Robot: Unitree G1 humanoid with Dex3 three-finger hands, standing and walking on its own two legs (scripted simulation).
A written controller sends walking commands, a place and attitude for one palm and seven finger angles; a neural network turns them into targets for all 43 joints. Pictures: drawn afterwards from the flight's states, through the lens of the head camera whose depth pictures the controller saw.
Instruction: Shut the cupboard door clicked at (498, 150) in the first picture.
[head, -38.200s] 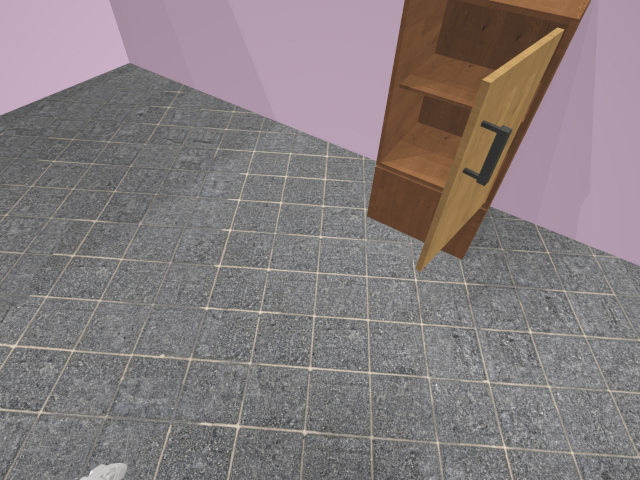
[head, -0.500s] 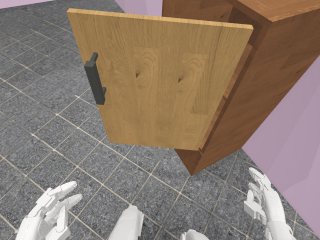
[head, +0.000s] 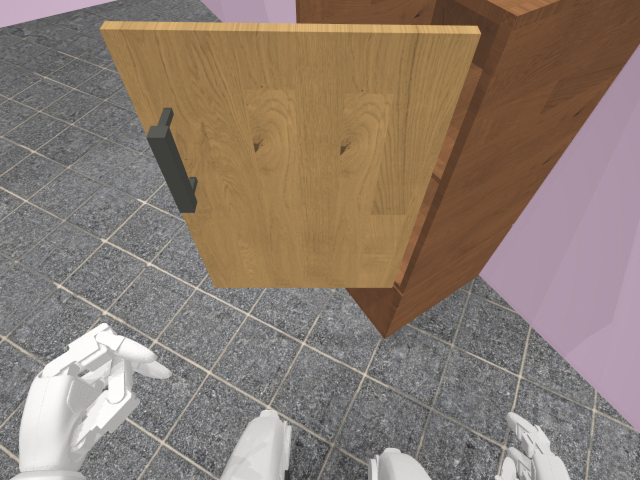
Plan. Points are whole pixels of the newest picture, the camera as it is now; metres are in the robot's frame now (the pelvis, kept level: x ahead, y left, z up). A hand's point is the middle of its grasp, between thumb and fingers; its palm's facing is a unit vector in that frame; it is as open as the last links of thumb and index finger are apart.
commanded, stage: raise the hand and make a fist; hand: left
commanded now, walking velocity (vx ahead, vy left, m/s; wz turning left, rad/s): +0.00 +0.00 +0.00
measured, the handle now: (178, 163) +0.50 +0.25 +0.08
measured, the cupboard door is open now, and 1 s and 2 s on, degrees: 57 57 57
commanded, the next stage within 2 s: bring the fist close to the handle in 0.96 s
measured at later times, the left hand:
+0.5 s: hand (126, 381) +0.21 +0.22 +0.07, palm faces +0.06 -1.00 -0.02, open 3.1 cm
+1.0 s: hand (157, 352) +0.23 +0.19 +0.09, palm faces +0.09 -0.99 -0.04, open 3.1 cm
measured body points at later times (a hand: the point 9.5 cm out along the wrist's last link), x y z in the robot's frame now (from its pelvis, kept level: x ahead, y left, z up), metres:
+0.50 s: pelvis -0.01 +0.03 +0.02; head +0.04 +0.06 +0.46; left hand +0.20 +0.27 +0.07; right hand +0.20 -0.18 -0.04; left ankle +0.07 +0.12 -0.63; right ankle -0.01 -0.12 -0.63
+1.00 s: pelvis +0.01 +0.00 +0.02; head +0.06 +0.00 +0.46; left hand +0.22 +0.24 +0.09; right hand +0.19 -0.24 -0.07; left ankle +0.07 +0.12 -0.63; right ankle -0.01 -0.12 -0.63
